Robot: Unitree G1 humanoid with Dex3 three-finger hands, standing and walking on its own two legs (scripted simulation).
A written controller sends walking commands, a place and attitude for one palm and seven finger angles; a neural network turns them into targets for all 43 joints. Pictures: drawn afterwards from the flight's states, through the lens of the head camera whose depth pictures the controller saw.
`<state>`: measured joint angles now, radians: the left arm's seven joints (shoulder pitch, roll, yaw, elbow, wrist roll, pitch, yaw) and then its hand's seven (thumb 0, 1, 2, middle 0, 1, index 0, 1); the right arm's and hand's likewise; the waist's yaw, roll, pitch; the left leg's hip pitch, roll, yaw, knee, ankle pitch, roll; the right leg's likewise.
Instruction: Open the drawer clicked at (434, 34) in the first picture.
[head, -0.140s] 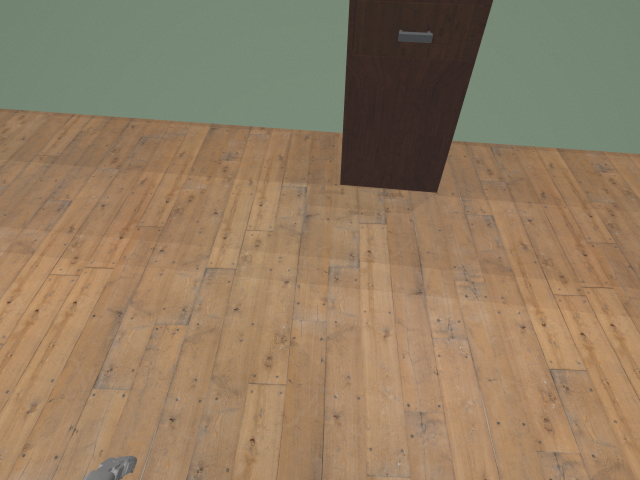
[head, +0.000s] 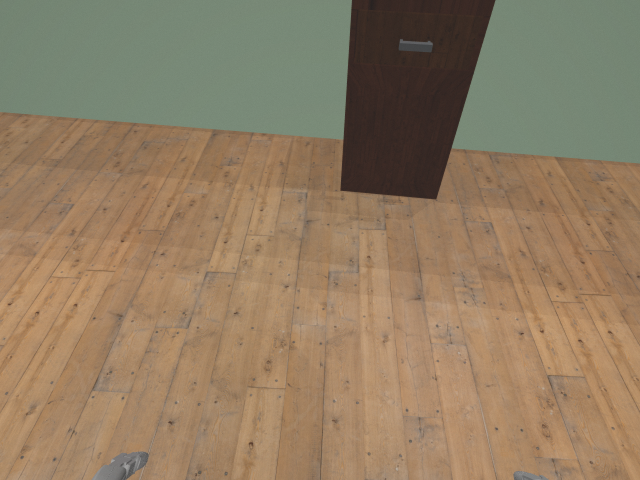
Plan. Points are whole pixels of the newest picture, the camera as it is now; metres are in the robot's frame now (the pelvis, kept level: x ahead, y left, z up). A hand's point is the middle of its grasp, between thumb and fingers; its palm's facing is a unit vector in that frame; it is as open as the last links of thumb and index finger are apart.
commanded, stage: stand and wait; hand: left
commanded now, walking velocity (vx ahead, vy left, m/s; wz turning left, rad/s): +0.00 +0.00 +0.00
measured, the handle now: (415, 44) +1.53 -0.26 -0.04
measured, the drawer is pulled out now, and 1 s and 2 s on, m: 0.00 0.00 0.00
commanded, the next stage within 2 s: look at it before walking up in 0.70 s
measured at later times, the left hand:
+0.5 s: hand out of the picture +0.04 +0.25 -0.15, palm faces -0.01 -0.94 -0.34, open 7.3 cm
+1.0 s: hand out of the picture +0.05 +0.25 -0.15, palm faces -0.02 -0.94 -0.33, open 7.3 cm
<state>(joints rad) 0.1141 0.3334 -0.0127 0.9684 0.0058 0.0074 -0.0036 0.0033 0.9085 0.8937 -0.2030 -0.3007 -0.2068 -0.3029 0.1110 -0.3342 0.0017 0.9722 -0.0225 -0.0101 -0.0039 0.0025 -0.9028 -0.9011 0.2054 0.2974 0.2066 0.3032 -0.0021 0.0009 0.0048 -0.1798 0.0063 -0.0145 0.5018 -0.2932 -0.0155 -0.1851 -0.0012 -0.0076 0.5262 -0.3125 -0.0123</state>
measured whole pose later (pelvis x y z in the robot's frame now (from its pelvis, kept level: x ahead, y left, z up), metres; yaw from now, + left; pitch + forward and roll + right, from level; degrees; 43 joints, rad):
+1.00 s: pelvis -0.03 +0.00 +0.01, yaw +0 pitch -2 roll +0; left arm 0.14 0.34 -0.01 1.09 0.01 0.00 -0.01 0.00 0.91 0.89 -0.20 -0.30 -0.21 -0.30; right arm 0.13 -0.34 0.00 1.11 -0.01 -0.01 0.00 0.00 -0.90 -0.90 0.21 0.30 0.21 0.30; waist 0.00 0.00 0.03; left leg -0.16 0.01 -0.01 0.39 -0.20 -0.01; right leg -0.16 0.00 -0.01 0.40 -0.21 0.00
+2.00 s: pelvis +0.10 -0.05 +0.00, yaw -15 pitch -1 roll +0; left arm 0.36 0.18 0.04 1.01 0.02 -0.05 -0.01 0.00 0.91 0.89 -0.20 -0.30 -0.20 -0.30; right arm 0.23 -0.22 -0.05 1.05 -0.03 -0.01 0.01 0.01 -0.91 -0.90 0.20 0.30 0.20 0.30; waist 0.02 0.01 0.05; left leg -0.52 0.11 0.07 1.16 -0.32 -0.04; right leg -0.19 0.05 -0.03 0.50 -0.30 -0.07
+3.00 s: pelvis +0.48 -0.16 -0.02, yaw -43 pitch -1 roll +0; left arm 0.10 0.16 0.06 0.96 0.02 -0.04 -0.03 0.00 0.91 0.89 -0.20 -0.30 -0.20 -0.30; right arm 0.50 -0.09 -0.02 1.15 -0.01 -0.03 0.00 0.00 -0.90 -0.90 0.21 0.30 0.21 0.30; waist -0.05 -0.01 0.10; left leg -0.17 0.15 0.22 1.15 -0.51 -0.04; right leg -0.40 0.02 -0.18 0.68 -0.25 -0.13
